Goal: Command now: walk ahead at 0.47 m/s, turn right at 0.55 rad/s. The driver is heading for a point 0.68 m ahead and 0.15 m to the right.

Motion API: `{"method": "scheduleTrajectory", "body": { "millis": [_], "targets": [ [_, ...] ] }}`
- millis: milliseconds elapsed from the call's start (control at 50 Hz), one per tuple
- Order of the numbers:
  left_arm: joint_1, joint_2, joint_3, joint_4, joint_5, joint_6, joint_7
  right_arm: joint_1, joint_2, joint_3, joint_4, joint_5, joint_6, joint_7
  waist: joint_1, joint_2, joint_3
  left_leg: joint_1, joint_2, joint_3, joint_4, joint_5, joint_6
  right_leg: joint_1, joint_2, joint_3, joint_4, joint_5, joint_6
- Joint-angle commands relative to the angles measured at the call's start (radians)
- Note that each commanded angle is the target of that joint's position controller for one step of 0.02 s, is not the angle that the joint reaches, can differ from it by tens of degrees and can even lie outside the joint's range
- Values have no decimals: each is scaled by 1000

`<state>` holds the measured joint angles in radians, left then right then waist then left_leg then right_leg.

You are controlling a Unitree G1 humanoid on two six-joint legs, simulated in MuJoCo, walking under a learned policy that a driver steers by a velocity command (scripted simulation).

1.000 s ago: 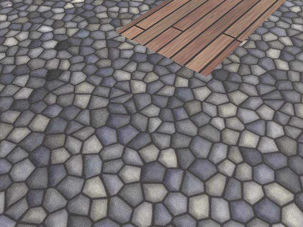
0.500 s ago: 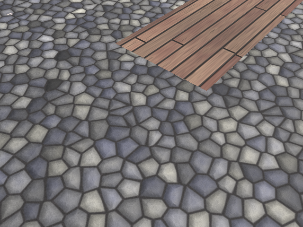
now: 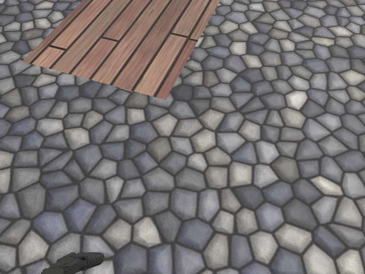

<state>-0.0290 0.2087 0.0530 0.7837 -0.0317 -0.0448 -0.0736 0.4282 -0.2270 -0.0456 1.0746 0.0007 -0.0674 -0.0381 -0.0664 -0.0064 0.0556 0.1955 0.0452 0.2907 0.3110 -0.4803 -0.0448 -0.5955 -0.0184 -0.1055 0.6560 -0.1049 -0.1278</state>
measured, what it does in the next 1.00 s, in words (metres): walks ahead, turning right: right foot, then left foot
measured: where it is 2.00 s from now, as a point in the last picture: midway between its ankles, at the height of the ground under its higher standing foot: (217, 226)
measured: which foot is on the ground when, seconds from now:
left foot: down 0.00-0.04, up 0.06-0.48, down 0.50-1.00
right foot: up 0.00-0.00, down 0.02-0.50, up 0.52-0.88, down 0.90-1.00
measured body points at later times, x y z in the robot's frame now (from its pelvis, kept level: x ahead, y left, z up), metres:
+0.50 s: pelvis +0.27 -0.01 +0.01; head +0.30 -0.03 +0.46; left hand +0.39 +0.26 -0.10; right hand +0.41 -0.31 -0.07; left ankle +0.44 +0.05 -0.71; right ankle +0.15 -0.08 -0.71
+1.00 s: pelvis +0.32 -0.04 +0.02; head +0.32 -0.06 +0.47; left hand +0.56 +0.13 -0.08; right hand +0.31 -0.33 -0.11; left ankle +0.44 +0.05 -0.71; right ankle +0.27 -0.14 -0.71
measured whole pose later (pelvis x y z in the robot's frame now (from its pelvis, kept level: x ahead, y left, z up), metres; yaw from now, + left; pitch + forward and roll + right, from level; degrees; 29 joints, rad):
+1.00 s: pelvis +0.32 -0.04 +0.02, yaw -27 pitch +0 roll +1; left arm 0.22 0.23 0.04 0.74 0.03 0.03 0.01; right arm 0.18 -0.27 -0.03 0.84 -0.02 -0.01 0.00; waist -0.03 0.03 0.01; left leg -0.31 0.03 0.04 0.47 -0.18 -0.02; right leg -0.25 0.01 0.03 0.53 -0.28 -0.01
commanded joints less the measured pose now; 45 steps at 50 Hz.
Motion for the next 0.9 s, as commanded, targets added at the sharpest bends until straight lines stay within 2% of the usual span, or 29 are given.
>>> {"method": "scheduleTrajectory", "body": {
  "millis": [20,40,60,80,100,120,140,160,200,260,320,400,460,480,500,520,540,560,580,600,620,640,680,720,760,820,860,880,900],
  "targets": [
    [335,222,98,13,-3,6,11,-75,-228,-43,-89,8,2,-8,270,120,-169,-262,206,-41,521,1223,94,556,96,7,-75,-11,-96],
    [404,310,125,17,-2,25,42,-70,-145,-24,-125,-21,-22,-1,252,-141,-258,-572,65,-31,946,469,44,843,-117,361,-112,33,-177],
    [359,334,105,-9,21,9,35,31,-55,8,-179,7,-65,25,133,-217,-446,-861,-95,-297,1207,-100,30,1046,-354,981,-330,-219,-374],
    [382,234,82,2,33,-4,34,-147,-161,-21,-215,50,-99,36,198,-80,-372,-946,-41,-410,1234,-37,65,980,-306,895,-402,-260,-290],
    [319,199,72,8,24,-24,31,-195,-158,-24,-245,63,-107,36,153,-42,-187,-997,3,-391,1138,58,85,811,-266,717,-414,-175,-241],
    [239,159,57,-7,13,-39,27,-201,-160,-30,-223,40,-98,20,102,62,-130,-924,62,-387,1036,125,91,663,-201,580,-420,-70,-177],
    [185,159,56,-24,17,-45,28,-159,-159,-38,-222,24,-87,14,56,28,-104,-853,81,-391,969,159,76,537,-178,519,-423,15,-180],
    [168,152,52,-34,24,-48,31,-134,-166,-44,-220,14,-71,16,31,24,-95,-788,102,-401,931,169,63,460,-153,480,-432,75,-174],
    [185,161,52,-30,18,-50,44,-155,-147,-47,-239,-2,-49,16,19,16,-83,-755,109,-379,834,199,31,368,-123,428,-460,82,-171],
    [249,206,60,-26,21,-45,70,-293,-140,-45,-300,-22,-36,4,52,-17,-34,-801,73,-344,641,328,-18,307,-92,360,-443,286,-156],
    [297,216,65,-21,15,-20,85,-391,-102,-30,-337,-21,-39,9,88,-57,-61,-722,-7,-320,395,484,-17,292,-27,291,-361,413,-85],
    [338,210,64,-15,7,12,100,-467,-122,-29,-379,-1,-33,28,115,-104,-100,-678,-67,-343,239,543,-7,370,-51,386,-281,302,-42],
    [305,199,63,-42,13,26,117,-424,-173,-43,-378,-8,-45,39,82,-124,-123,-637,-70,-382,157,464,21,462,-75,501,-162,267,-27],
    [272,189,59,-60,13,29,119,-364,-183,-48,-363,-13,-54,38,46,-127,-143,-557,-59,-368,93,521,42,458,-49,505,-91,250,-5],
    [268,150,45,-82,20,26,117,-290,-216,-54,-357,-31,-61,32,18,-81,-223,-375,33,-416,74,700,92,404,12,466,64,178,34],
    [370,90,29,-90,42,23,114,-236,-263,-58,-366,-49,-54,24,56,131,-348,-91,260,-615,165,1145,188,216,128,347,327,-352,91],
    [532,137,29,-93,11,22,107,-196,-261,-62,-348,-35,-30,26,107,350,-475,75,463,-942,128,1021,369,20,164,300,548,-663,125],
    [528,238,53,-58,1,36,108,-259,-187,-46,-388,-15,-16,28,95,195,-412,-10,417,-914,92,772,350,-33,85,314,655,-574,161],
    [411,267,64,-73,3,56,113,-293,-140,-30,-404,-14,-1,24,63,117,-299,-109,335,-759,78,645,296,-62,63,267,690,-494,188],
    [366,252,65,-77,7,77,121,-327,-128,-20,-404,-21,13,24,70,69,-230,-228,275,-668,48,558,270,-47,41,246,670,-445,203],
    [341,237,65,-90,14,90,126,-353,-131,-18,-399,-24,22,24,81,81,-171,-333,234,-612,17,494,263,-18,21,237,632,-411,205],
    [349,198,56,-93,13,96,124,-361,-148,-21,-391,-32,28,24,93,112,-135,-429,188,-538,-19,475,255,49,22,204,583,-384,204],
    [364,144,41,-96,15,92,124,-359,-148,-23,-378,-31,30,25,98,140,-136,-460,155,-461,-39,512,268,116,28,165,453,-371,201],
    [340,129,30,-105,26,85,123,-354,-157,-27,-368,-21,29,24,88,144,-167,-440,178,-447,-34,572,290,167,11,156,322,-357,195],
    [307,131,23,-113,31,81,118,-350,-175,-32,-360,-13,33,24,72,151,-190,-426,196,-448,-36,552,298,223,-3,146,204,-308,183],
    [293,151,25,-110,29,80,105,-333,-192,-33,-346,-2,46,27,65,157,-176,-435,201,-461,-37,386,286,298,5,121,46,-244,155],
    [323,142,26,-90,34,79,95,-336,-180,-25,-335,11,54,29,95,146,-150,-499,175,-439,-8,288,242,416,26,90,-154,-123,116],
    [317,156,27,-96,43,79,94,-292,-157,-16,-315,14,52,32,96,125,-139,-548,149,-422,12,235,185,484,9,121,-236,-75,86],
    [320,207,34,-111,56,79,99,-271,-119,-3,-315,-1,46,40,78,19,-149,-611,93,-361,116,166,109,545,-121,278,-294,-29,36]
  ]
}}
